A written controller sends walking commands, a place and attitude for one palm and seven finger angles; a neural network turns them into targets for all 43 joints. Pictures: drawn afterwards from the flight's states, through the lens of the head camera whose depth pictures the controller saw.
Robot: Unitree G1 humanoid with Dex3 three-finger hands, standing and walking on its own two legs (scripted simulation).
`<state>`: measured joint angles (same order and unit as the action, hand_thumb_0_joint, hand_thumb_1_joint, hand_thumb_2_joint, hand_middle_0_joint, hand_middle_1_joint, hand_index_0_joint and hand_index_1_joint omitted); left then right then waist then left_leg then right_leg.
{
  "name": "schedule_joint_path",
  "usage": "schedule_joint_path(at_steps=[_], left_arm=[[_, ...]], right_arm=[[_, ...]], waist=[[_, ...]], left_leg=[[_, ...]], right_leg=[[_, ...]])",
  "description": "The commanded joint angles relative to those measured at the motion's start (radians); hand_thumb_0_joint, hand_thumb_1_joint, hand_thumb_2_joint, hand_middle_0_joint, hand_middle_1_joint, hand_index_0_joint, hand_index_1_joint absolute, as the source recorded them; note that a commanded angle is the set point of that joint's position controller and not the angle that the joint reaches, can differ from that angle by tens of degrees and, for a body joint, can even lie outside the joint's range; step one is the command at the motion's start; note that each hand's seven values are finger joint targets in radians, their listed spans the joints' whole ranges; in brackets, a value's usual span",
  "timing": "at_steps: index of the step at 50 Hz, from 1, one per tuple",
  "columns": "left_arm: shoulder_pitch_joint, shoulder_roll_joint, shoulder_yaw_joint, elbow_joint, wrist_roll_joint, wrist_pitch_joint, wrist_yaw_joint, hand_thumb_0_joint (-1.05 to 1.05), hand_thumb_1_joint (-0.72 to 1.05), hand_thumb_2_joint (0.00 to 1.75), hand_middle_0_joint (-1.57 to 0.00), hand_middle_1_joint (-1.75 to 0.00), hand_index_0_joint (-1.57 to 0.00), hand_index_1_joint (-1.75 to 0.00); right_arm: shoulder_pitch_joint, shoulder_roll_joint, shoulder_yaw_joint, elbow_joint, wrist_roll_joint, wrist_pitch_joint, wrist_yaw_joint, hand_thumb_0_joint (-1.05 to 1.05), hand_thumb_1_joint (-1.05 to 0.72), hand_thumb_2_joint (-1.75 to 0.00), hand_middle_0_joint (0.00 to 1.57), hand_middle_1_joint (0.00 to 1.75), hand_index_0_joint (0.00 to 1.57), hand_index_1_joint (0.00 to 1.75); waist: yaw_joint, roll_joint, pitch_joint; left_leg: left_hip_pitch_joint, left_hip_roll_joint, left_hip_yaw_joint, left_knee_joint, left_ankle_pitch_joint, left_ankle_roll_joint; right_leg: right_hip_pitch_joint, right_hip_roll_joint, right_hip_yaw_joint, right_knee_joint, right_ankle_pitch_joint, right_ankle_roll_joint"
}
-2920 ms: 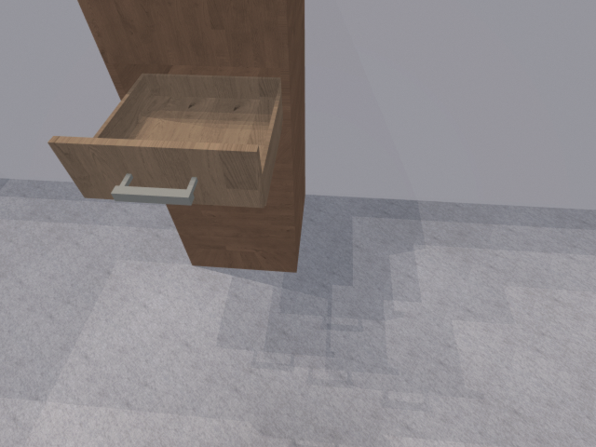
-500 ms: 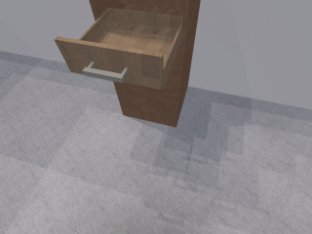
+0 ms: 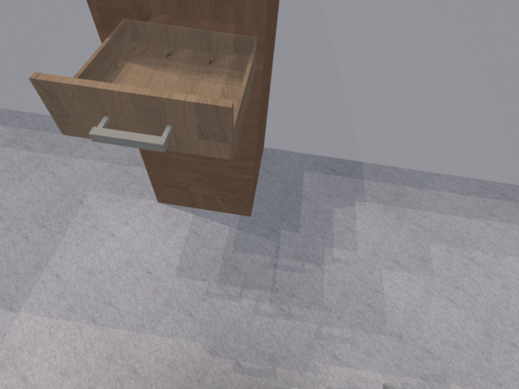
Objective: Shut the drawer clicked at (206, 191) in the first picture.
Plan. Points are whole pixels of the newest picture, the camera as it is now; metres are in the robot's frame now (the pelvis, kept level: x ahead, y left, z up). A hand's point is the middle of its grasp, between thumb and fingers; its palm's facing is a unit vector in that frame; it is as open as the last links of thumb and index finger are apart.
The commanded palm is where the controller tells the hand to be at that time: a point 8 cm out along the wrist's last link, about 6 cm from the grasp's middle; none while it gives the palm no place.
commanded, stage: take the last steps up to it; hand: left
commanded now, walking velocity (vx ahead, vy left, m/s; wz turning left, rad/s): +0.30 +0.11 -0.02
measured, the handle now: (133, 132) +0.55 +0.30 +0.01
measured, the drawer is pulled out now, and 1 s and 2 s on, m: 0.30 0.30 0.30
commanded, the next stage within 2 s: come to a stop and stand still in 0.58 s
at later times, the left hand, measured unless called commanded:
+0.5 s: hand out of the picture +0.11 +0.17 -0.16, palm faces +0.07 -0.98 -0.19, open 7.4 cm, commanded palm none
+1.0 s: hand (166, 279) +0.32 +0.21 -0.17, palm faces +0.04 -0.97 -0.24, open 7.3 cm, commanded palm none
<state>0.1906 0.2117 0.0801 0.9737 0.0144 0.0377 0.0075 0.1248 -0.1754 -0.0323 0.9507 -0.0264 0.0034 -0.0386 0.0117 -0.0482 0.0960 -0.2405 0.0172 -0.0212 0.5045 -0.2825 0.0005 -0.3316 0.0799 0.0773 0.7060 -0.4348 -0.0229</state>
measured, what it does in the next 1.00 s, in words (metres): walks ahead: right foot, then left foot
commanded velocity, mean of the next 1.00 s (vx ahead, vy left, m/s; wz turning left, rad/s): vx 0.06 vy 0.07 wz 0.01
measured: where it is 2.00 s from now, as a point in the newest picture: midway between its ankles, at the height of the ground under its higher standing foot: (251, 382)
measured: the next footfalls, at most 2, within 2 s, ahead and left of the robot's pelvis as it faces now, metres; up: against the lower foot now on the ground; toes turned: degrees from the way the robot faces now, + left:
right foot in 0.22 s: +0.09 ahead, -0.13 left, +0.00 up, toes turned -4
left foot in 0.56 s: +0.24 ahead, +0.11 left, +0.00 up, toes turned +2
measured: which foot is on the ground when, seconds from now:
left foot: down 0.00-0.22, up 0.24-0.54, down 0.56-1.00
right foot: up 0.00-0.20, down 0.22-0.58, up 0.60-0.76, down 0.78-1.00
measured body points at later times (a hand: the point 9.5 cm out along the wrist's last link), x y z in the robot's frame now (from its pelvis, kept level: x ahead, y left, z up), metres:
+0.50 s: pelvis +0.12 -0.01 +0.01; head +0.16 +0.00 +0.46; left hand +0.11 +0.22 -0.15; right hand +0.13 -0.25 -0.14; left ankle +0.19 +0.14 -0.71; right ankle +0.05 -0.13 -0.74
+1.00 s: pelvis +0.25 +0.02 +0.00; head +0.29 +0.01 +0.45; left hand +0.32 +0.26 -0.15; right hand +0.28 -0.22 -0.16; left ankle +0.22 +0.15 -0.73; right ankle +0.22 -0.08 -0.74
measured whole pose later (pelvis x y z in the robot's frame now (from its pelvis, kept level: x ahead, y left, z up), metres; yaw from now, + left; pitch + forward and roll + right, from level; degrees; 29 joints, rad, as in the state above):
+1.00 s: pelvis +0.25 +0.02 +0.00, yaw +1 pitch +0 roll +1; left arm 0.14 0.18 0.05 1.03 0.01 -0.01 0.04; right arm 0.19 -0.16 -0.04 1.06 -0.01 0.04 -0.03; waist -0.01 -0.01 0.10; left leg -0.25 0.05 0.09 0.60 -0.31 -0.04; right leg -0.22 -0.04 -0.10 0.55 -0.33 -0.03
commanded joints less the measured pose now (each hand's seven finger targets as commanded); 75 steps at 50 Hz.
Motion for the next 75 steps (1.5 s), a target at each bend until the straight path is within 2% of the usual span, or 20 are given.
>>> schedule_joint_path(at_steps=[1, 9, 11, 16, 26, 28, 30, 34, 37, 39, 41, 45, 49, 51, 52, 54, 57, 67, 70, 75], left_arm=[[-0.028, 0.073, 0.015, -0.067, 0.02, -0.035, -0.022, 0.0, 0.9, 0.9, -0.2, -0.3, -0.2, -0.3], [0.065, 0.065, 0.001, -0.023, 0.011, -0.064, -0.036, 0.0, 0.9, 0.9, -0.2, -0.3, -0.2, -0.3], [0.272, 0.244, 0.045, 0.042, 0.019, -0.078, -0.015, 0.0, 0.9, 0.9, -0.2, -0.3, -0.2, -0.3], [0.116, 0.126, 0.017, 0.019, 0.007, -0.084, 0.003, 0.0, 0.9, 0.9, -0.2, -0.3, -0.2, -0.3], [0.123, 0.117, 0.023, 0.081, 0.007, -0.091, 0.001, 0.0, 0.9, 0.9, -0.2, -0.3, -0.2, -0.3], [0.175, 0.028, 0.001, 0.066, -0.003, -0.083, -0.002, 0.0, 0.9, 0.9, -0.2, -0.3, -0.2, -0.3], [0.074, -0.003, -0.015, 0.014, 0.003, -0.088, 0.001, 0.0, 0.9, 0.9, -0.2, -0.3, -0.2, -0.3], [0.089, -0.018, -0.02, 0.036, 0.004, -0.064, -0.014, 0.0, 0.9, 0.9, -0.2, -0.3, -0.2, -0.3], [0.23, -0.003, -0.024, 0.1, 0.01, -0.067, 0.001, 0.0, 0.9, 0.9, -0.2, -0.3, -0.2, -0.3], [0.165, 0.119, -0.018, 0.09, 0.011, -0.075, 0.015, 0.0, 0.9, 0.9, -0.2, -0.3, -0.2, -0.3], [0.059, 0.144, -0.019, 0.054, 0.011, -0.059, 0.012, 0.0, 0.9, 0.9, -0.2, -0.3, -0.2, -0.3], [0.088, 0.125, -0.004, 0.059, 0.001, -0.051, 0.035, 0.0, 0.9, 0.9, -0.2, -0.3, -0.2, -0.3], [0.092, 0.174, 0.021, 0.05, 0.006, -0.035, 0.045, 0.0, 0.9, 0.9, -0.2, -0.3, -0.2, -0.3], [0.039, 0.168, 0.023, 0.028, 0.002, -0.027, 0.045, 0.0, 0.9, 0.9, -0.2, -0.3, -0.2, -0.3], [0.012, 0.157, 0.021, 0.012, -0.005, -0.025, 0.042, 0.0, 0.9, 0.9, -0.2, -0.3, -0.2, -0.3], [-0.005, 0.077, -0.001, -0.032, -0.011, -0.022, 0.044, 0.0, 0.9, 0.9, -0.2, -0.3, -0.2, -0.3], [-0.057, 0.069, 0.014, -0.031, -0.003, 0.006, 0.035, 0.0, 0.9, 0.9, -0.2, -0.3, -0.2, -0.3], [0.065, 0.07, 0.001, -0.023, 0.007, -0.002, 0.008, 0.0, 0.9, 0.9, -0.2, -0.3, -0.2, -0.3], [0.045, 0.214, 0.011, -0.022, 0.02, -0.027, 0.018, 0.0, 0.9, 0.9, -0.2, -0.3, -0.2, -0.3], [-0.012, 0.132, -0.008, -0.008, 0.008, -0.038, 0.03, 0.0, 0.9, 0.9, -0.2, -0.3, -0.2, -0.3]], right_arm=[[0.139, -0.168, -0.033, -0.011, -0.013, -0.021, 0.0, 0.0, -0.9, -0.9, 0.2, 0.3, 0.2, 0.3], [0.212, -0.161, -0.033, 0.052, 0.005, -0.027, 0.013, 0.0, -0.9, -0.9, 0.2, 0.3, 0.2, 0.3], [0.17, -0.076, -0.019, 0.004, 0.021, -0.038, 0.026, 0.0, -0.9, -0.9, 0.2, 0.3, 0.2, 0.3], [0.155, -0.081, -0.034, 0.052, 0.006, -0.021, 0.047, 0.0, -0.9, -0.9, 0.2, 0.3, 0.2, 0.3], [0.248, -0.067, -0.029, 0.081, 0.007, -0.046, 0.057, 0.0, -0.9, -0.9, 0.2, 0.3, 0.2, 0.3], [0.429, -0.215, -0.064, 0.13, -0.01, -0.06, 0.026, 0.0, -0.9, -0.9, 0.2, 0.3, 0.2, 0.3], [0.446, -0.225, -0.062, 0.118, -0.008, -0.043, 0.01, 0.0, -0.9, -0.9, 0.2, 0.3, 0.2, 0.3], [0.185, -0.139, -0.026, 0.068, -0.007, -0.039, 0.01, 0.0, -0.9, -0.9, 0.2, 0.3, 0.2, 0.3], [0.105, -0.113, -0.016, 0.057, 0.01, -0.03, 0.001, 0.0, -0.9, -0.9, 0.2, 0.3, 0.2, 0.3], [0.131, -0.05, -0.005, 0.049, 0.026, -0.007, 0.017, 0.0, -0.9, -0.9, 0.2, 0.3, 0.2, 0.3], [0.183, -0.04, -0.013, 0.093, 0.025, 0.004, 0.024, 0.0, -0.9, -0.9, 0.2, 0.3, 0.2, 0.3], [0.172, -0.084, -0.027, 0.103, 0.018, 0.019, 0.005, 0.0, -0.9, -0.9, 0.2, 0.3, 0.2, 0.3], [0.111, -0.077, -0.033, 0.06, 0.023, 0.032, 0.004, 0.0, -0.9, -0.9, 0.2, 0.3, 0.2, 0.3], [0.115, -0.09, -0.035, 0.058, 0.022, 0.032, 0.006, 0.0, -0.9, -0.9, 0.2, 0.3, 0.2, 0.3], [0.147, -0.12, -0.04, 0.066, 0.019, 0.028, 0.004, 0.0, -0.9, -0.9, 0.2, 0.3, 0.2, 0.3], [0.231, -0.205, -0.058, 0.066, 0.013, 0.025, -0.002, 0.0, -0.9, -0.9, 0.2, 0.3, 0.2, 0.3], [0.172, -0.185, -0.053, 0.05, -0.006, 0.025, -0.023, 0.0, -0.9, -0.9, 0.2, 0.3, 0.2, 0.3], [0.086, -0.209, -0.067, 0.011, 0.0, 0.016, -0.006, 0.0, -0.9, -0.9, 0.2, 0.3, 0.2, 0.3], [0.079, -0.099, -0.045, -0.021, 0.024, 0.034, 0.013, 0.0, -0.9, -0.9, 0.2, 0.3, 0.2, 0.3], [0.13, -0.086, -0.033, 0.031, 0.025, 0.025, 0.012, 0.0, -0.9, -0.9, 0.2, 0.3, 0.2, 0.3]], waist=[[-0.03, 0.302, -0.024], [0.029, 0.131, -0.069], [0.117, -0.298, -0.078], [0.019, -0.146, 0.025], [-0.052, 0.0, -0.048], [-0.099, 0.336, -0.207], [-0.115, 0.24, -0.148], [-0.012, 0.262, -0.054], [0.058, 0.032, -0.097], [-0.003, -0.24, -0.056], [-0.042, -0.049, -0.09], [-0.008, -0.093, -0.081], [0.024, -0.1, -0.139], [0.006, -0.066, -0.158], [-0.014, 0.018, -0.207], [-0.053, 0.312, -0.239], [-0.042, 0.216, -0.117], [0.008, 0.222, -0.151], [-0.008, -0.2, -0.089], [-0.036, -0.213, -0.121]], left_leg=[[0.123, 0.248, -0.262, -0.303, -0.017, 0.175], [-0.049, 0.121, -0.046, -0.118, -0.045, 0.095], [-0.413, -0.038, 0.12, 0.303, -0.286, -0.002], [-0.337, 0.098, 0.016, 0.464, -0.103, -0.012], [0.072, 0.019, 0.129, -0.05, 0.137, -0.012], [0.379, 0.288, -0.204, -0.108, 0.262, 0.125], [0.334, 0.405, -0.292, -0.179, 0.336, 0.253], [-0.006, 0.283, -0.077, -0.224, 0.159, 0.16], [-0.087, 0.161, 0.035, -0.053, 0.176, 0.064], [-0.063, 0.051, 0.098, 0.026, -0.069, -0.031], [0.072, 0.03, 0.091, 0.029, -0.051, -0.034], [0.011, 0.07, 0.1, 0.065, 0.293, -0.034], [-0.134, 0.029, 0.102, 0.118, -0.103, -0.05], [-0.067, 0.057, 0.08, -0.012, 0.063, -0.045], [0.086, 0.115, 0.06, -0.075, 0.504, -0.029], [0.311, 0.378, -0.183, -0.091, 1.296, 0.159], [0.174, 0.346, -0.108, -0.097, 1.013, 0.216], [0.053, 0.255, -0.037, -0.073, 0.455, 0.103], [-0.083, 0.017, 0.076, 0.182, -0.225, -0.036], [-0.047, 0.026, 0.033, 0.107, -0.113, -0.024]], right_leg=[[-0.208, -0.072, -0.029, 0.276, -0.018, 0.009], [0.248, -0.067, -0.159, -0.252, 0.129, -0.003], [0.506, -0.463, 0.403, -0.519, -0.066, -0.136], [0.221, -0.415, 0.134, -0.532, 0.16, -0.165], [0.14, -0.298, -0.111, -0.315, 0.374, -0.063], [-0.103, -0.108, -0.246, 0.111, 0.005, 0.012], [-0.25, -0.122, -0.139, 0.435, -0.206, -0.004], [-0.045, -0.178, -0.142, 0.169, -0.098, 0.002], [0.199, -0.144, -0.138, -0.253, 0.241, 0.034], [0.11, -0.393, 0.124, -0.447, 0.458, -0.061], [0.034, -0.38, 0.061, -0.369, 0.512, -0.1], [0.212, -0.303, -0.044, -0.219, 1.084, -0.051], [0.401, -0.391, 0.008, -0.203, 1.345, -0.148], [0.373, -0.358, -0.027, -0.16, 1.22, -0.122], [0.283, -0.294, -0.094, -0.112, 1.035, -0.059], [-0.016, -0.082, -0.155, 0.167, -0.072, 0.033], [-0.119, -0.075, 0.005, 0.427, -0.161, 0.016], [0.162, -0.084, -0.115, -0.159, 0.153, 0.023], [0.113, -0.396, 0.225, -0.44, 0.473, -0.112], [0.216, -0.278, 0.053, -0.288, 0.762, -0.117]])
